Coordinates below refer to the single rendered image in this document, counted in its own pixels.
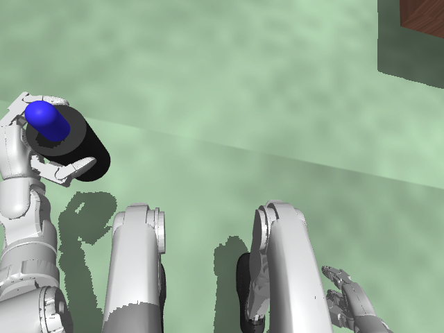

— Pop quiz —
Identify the left robot arm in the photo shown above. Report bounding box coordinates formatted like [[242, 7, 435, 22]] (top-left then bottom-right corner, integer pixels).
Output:
[[0, 176, 74, 333]]

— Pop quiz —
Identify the right robot foot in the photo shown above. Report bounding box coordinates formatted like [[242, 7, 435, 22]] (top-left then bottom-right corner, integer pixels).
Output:
[[236, 253, 265, 333]]

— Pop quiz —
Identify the right robot arm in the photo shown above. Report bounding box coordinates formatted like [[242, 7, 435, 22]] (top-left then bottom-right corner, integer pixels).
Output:
[[353, 315, 394, 333]]

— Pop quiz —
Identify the right robot hand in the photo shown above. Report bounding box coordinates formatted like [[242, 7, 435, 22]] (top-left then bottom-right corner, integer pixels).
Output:
[[322, 266, 377, 331]]

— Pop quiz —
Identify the bottle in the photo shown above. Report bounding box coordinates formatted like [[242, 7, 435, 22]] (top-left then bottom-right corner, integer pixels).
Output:
[[24, 101, 110, 182]]

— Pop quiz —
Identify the left robot hand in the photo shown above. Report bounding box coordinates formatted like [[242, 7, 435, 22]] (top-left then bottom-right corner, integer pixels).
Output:
[[0, 92, 96, 187]]

